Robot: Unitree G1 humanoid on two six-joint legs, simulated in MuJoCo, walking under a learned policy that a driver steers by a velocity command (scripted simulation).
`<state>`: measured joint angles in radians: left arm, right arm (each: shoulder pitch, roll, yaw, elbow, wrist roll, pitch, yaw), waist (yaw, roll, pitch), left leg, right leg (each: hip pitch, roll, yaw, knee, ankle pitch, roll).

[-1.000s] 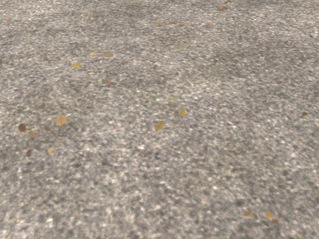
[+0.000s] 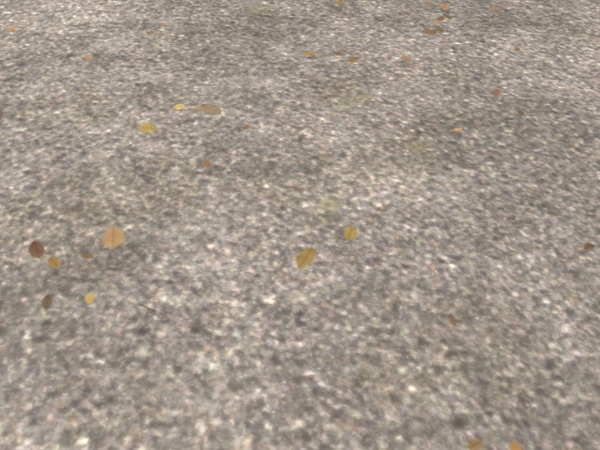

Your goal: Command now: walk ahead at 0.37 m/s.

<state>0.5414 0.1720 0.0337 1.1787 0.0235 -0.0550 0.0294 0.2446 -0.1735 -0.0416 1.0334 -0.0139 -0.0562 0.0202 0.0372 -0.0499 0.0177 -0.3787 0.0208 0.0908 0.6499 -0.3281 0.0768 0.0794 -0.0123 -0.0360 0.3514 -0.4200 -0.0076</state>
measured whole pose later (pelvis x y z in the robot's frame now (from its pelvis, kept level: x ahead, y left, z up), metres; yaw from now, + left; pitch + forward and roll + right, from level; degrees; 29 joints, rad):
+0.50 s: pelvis +0.25 +0.02 +0.00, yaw -1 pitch +1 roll +1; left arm 0.01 0.17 0.04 0.90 0.02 -0.05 -0.03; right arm 0.50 -0.15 -0.02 1.11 -0.02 -0.11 -0.02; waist -0.05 0.00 0.07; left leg 0.18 -0.05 0.09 0.20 -0.39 0.05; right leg -0.55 -0.01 -0.12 0.57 -0.08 -0.11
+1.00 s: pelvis +0.43 +0.00 +0.01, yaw -2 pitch -1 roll -2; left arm 0.32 0.14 0.00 1.07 0.02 -0.05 0.02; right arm 0.22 -0.15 -0.01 1.04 -0.02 -0.01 -0.04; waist 0.01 0.03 0.03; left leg -0.28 0.05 0.03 0.50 -0.18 0.02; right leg -0.15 0.09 -0.10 0.41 -0.25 -0.10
